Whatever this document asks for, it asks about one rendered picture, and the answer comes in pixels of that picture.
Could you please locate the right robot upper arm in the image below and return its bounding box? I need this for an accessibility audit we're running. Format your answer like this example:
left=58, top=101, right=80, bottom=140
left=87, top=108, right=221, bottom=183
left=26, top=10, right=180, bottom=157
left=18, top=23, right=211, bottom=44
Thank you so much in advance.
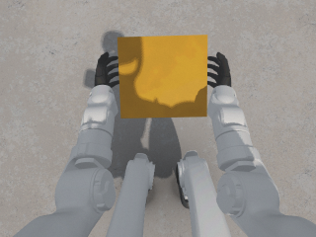
left=216, top=171, right=316, bottom=237

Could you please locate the robot left hand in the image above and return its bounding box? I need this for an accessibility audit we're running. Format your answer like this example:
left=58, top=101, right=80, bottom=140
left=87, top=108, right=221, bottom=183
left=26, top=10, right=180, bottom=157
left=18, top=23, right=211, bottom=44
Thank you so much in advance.
left=94, top=52, right=119, bottom=88

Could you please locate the left robot upper arm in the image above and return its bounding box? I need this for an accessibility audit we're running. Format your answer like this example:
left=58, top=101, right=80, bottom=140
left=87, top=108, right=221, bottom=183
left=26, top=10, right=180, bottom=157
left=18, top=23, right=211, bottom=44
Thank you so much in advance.
left=13, top=167, right=117, bottom=237

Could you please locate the robot right hand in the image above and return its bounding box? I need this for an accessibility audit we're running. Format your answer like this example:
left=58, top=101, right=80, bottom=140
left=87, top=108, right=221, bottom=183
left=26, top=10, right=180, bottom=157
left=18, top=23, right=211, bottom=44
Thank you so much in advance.
left=207, top=52, right=232, bottom=88

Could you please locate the robot right shin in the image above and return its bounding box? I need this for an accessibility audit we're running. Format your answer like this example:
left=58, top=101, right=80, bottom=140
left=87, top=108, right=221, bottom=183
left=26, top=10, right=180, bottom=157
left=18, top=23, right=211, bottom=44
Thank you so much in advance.
left=182, top=150, right=209, bottom=199

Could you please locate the robot right forearm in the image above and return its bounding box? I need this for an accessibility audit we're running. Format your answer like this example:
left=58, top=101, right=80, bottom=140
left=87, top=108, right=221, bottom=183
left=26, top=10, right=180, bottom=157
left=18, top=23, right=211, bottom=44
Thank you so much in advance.
left=206, top=85, right=280, bottom=203

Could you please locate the robot left forearm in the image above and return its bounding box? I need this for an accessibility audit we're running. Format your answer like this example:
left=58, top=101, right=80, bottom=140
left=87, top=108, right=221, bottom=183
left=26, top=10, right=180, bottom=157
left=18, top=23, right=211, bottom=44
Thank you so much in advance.
left=54, top=85, right=119, bottom=205

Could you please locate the carton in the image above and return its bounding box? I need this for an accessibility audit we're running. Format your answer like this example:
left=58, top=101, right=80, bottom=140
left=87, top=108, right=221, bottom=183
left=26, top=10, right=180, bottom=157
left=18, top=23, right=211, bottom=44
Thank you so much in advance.
left=118, top=35, right=208, bottom=119

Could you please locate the robot right thigh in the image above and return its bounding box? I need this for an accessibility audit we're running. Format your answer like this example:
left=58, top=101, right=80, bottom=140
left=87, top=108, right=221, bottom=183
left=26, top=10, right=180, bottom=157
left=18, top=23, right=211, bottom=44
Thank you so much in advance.
left=177, top=155, right=232, bottom=237

